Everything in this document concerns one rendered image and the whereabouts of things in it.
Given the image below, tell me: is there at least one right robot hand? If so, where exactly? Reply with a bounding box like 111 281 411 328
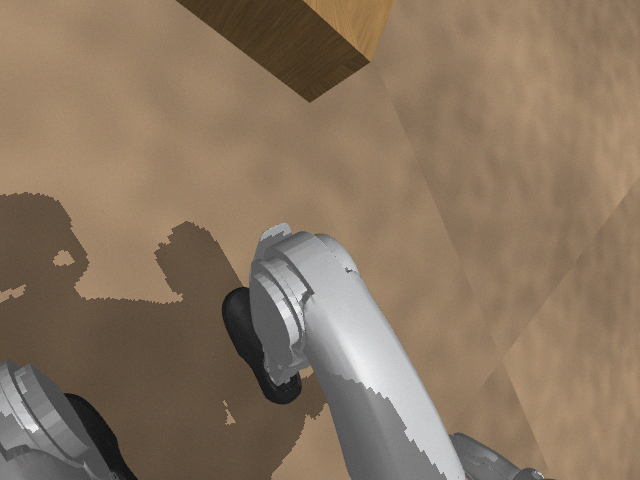
448 433 521 480

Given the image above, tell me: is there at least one right robot foot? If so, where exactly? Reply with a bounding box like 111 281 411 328
222 287 302 404

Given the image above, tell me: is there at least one left robot foot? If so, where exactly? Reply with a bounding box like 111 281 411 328
63 393 138 480

